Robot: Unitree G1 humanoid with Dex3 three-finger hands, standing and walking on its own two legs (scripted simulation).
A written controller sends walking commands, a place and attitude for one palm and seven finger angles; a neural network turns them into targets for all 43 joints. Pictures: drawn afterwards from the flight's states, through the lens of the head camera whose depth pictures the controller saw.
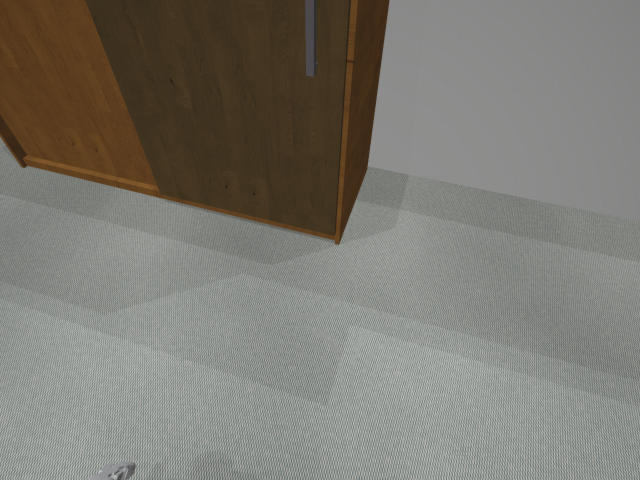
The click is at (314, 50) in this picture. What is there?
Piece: wardrobe's sliding door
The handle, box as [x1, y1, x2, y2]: [305, 0, 317, 76]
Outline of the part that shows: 305,0 306,75 313,76 315,74 315,69 317,66 317,62 315,61 316,0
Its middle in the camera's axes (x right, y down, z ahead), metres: -0.02 -0.56 +1.01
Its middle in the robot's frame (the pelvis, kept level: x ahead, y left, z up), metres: +1.14 +0.09 +0.10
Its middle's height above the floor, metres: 0.87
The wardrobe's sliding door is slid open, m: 0.00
